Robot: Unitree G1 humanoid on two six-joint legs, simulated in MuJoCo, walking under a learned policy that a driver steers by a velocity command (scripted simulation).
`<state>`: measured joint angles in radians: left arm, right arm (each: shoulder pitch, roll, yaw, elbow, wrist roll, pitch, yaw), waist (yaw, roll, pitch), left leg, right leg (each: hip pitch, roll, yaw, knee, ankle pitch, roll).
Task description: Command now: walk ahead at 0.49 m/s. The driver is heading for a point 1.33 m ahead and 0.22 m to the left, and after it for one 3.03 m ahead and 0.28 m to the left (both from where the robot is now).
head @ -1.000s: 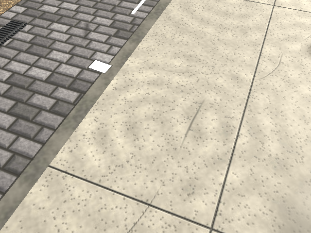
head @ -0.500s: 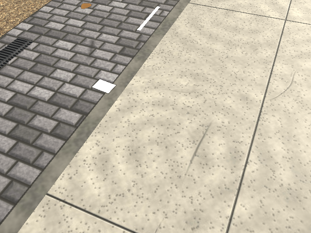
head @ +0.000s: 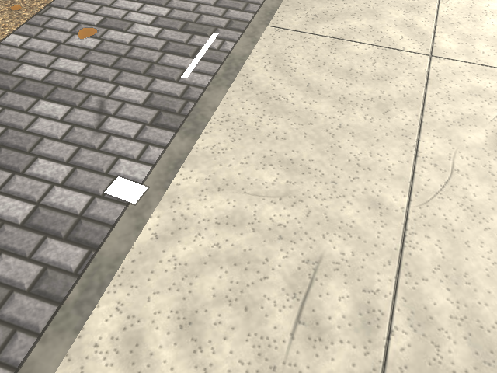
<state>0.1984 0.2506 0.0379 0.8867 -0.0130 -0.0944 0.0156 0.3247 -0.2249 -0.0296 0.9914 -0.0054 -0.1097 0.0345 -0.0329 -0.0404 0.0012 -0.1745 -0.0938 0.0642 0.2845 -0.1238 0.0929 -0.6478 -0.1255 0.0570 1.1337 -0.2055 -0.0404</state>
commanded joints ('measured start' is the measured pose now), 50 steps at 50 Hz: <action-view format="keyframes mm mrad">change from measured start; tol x16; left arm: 1 33 42 12 -43 12 6 7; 11 -253 49 4 -139 -10 -19 -41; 17 309 250 81 -4 12 -23 -39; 22 23 63 20 -48 18 -25 -53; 42 200 161 51 83 -3 25 -1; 45 334 -36 -12 57 11 1 -16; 50 113 98 39 18 -7 -15 -4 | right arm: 1 -39 -133 -21 -56 2 -16 -20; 17 167 -27 19 -42 18 -3 -28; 38 -423 -73 -17 -225 26 8 1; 41 -358 -109 -31 -219 27 -1 11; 45 132 -302 -96 -84 5 5 -2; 50 -134 -98 -36 -127 -5 -6 3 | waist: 1 46 77 53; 13 5 118 49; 17 140 -262 -390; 21 47 -24 -59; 38 102 -21 99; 43 -85 -36 -120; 45 -48 369 -393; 50 35 100 -59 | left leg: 1 -92 284 -218 -203 65 172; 12 188 349 -193 -66 96 98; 15 80 250 -102 342 402 34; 17 -518 29 -117 968 -420 -52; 18 -613 98 -187 1062 -386 -29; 32 -530 209 -84 418 229 -72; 39 -536 176 -72 251 122 -29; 43 2 97 -13 224 74 48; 45 596 497 -753 80 -119 268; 50 59 338 -349 -79 71 134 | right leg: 1 -32 -43 3 -144 151 28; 12 44 45 -50 -616 148 -9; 15 526 69 -58 -642 128 -89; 17 1067 -295 675 -819 -32 -307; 23 503 -98 160 -969 198 -178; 38 718 -131 16 -969 275 -147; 43 643 -56 -59 -545 695 -75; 44 406 21 -107 -197 348 -37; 45 35 200 -28 101 -349 11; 50 36 -17 27 69 -75 -20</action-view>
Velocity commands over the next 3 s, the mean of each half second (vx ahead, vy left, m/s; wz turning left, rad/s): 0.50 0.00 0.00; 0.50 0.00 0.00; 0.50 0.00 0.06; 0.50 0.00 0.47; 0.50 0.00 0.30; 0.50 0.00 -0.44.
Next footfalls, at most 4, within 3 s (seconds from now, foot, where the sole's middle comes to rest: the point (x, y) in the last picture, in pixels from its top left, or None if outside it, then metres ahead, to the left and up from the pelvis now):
0.30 right None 0.33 -0.17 -0.78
0.86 left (224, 328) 0.65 0.07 -0.78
1.44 right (295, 234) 0.97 -0.16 -0.78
2.00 left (206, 183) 1.20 0.14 -0.78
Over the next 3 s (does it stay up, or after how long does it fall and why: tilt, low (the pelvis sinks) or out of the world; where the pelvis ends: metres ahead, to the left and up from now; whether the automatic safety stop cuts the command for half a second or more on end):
stays up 1.62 0.21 -0.01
